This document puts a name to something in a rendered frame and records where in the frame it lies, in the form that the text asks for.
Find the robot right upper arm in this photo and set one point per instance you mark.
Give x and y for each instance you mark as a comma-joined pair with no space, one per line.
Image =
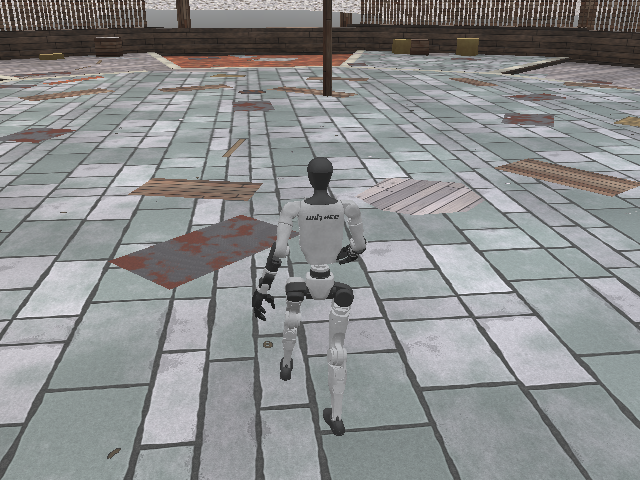
352,211

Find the robot left foot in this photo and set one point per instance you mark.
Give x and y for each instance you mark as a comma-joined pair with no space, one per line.
285,373

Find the robot left forearm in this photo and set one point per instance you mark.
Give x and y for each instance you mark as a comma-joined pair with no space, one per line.
269,272

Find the robot left hand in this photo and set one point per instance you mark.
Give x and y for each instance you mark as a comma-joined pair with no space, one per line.
257,302

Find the robot right forearm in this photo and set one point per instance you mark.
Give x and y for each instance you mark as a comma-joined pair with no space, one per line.
356,253

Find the left robot thigh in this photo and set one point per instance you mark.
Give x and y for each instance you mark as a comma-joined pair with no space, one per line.
295,290

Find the robot left upper arm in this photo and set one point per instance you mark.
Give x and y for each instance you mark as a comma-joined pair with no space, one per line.
285,224

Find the robot right hand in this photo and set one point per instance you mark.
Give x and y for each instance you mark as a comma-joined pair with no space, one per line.
344,253

